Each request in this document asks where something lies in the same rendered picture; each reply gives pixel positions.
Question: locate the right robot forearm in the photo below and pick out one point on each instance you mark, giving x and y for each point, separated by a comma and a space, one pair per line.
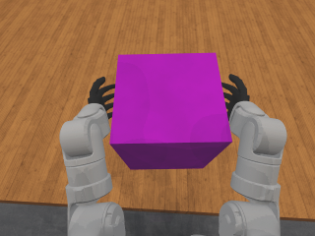
260, 153

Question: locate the left robot upper arm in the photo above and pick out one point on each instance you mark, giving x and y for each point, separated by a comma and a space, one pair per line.
99, 219

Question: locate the right robot upper arm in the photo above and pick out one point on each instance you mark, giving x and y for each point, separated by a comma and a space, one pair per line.
239, 218

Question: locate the carton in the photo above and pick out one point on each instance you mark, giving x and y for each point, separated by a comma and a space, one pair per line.
168, 111

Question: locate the robot right hand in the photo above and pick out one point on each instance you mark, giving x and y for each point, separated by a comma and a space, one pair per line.
239, 93

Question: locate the left robot forearm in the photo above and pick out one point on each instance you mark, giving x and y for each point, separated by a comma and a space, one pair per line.
81, 140

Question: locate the robot left hand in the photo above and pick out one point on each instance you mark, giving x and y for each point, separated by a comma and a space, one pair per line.
96, 95

